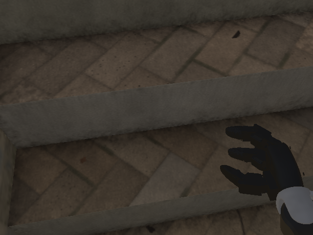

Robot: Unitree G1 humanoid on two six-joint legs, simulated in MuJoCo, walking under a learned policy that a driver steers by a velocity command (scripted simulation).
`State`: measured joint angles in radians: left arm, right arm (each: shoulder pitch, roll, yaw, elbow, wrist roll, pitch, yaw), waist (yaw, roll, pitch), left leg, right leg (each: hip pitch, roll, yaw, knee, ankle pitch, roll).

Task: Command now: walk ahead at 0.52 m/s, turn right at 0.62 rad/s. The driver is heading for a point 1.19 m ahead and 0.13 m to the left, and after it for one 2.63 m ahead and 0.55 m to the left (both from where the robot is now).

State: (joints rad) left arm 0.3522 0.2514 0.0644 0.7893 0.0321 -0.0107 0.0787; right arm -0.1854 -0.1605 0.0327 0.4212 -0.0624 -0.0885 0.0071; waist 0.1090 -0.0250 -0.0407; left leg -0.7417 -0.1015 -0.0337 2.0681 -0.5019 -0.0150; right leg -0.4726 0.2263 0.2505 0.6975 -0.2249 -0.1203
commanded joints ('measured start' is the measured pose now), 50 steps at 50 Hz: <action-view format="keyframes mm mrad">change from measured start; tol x64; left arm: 1 581 -109 -67 167 -10 -57 -12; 20 -395 -32 -141 -425 -27 56 -145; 50 -20 -12 41 -3 -30 34 -95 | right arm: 1 -234 -56 29 -110 -33 18 68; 7 572 21 43 224 -16 125 125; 50 363 -80 -28 200 54 22 -69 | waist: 1 178 -29 -258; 50 -37 178 -169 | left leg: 1 -748 22 -98 -241 -364 16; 8 986 214 -124 -2349 1071 26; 11 1503 549 -66 -1701 2155 246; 18 795 415 118 -1792 1044 301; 26 508 150 215 -1160 2083 97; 28 325 -85 17 -271 580 151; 32 -169 -10 -163 175 269 62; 44 342 129 -59 -1527 167 77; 48 883 445 -200 -1556 1835 32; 50 744 396 -145 -1601 1508 81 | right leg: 1 1060 -271 346 -3 1211 -75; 5 -426 -92 243 -314 1435 -4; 9 -379 98 86 806 -392 155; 14 -1118 10 -162 1602 -623 181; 20 -892 -142 -376 784 -822 102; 25 -223 -65 -239 500 305 -58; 28 -21 -214 526 -180 -823 -264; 44 351 -279 -121 -241 821 -8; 50 -58 -113 -10 583 -148 202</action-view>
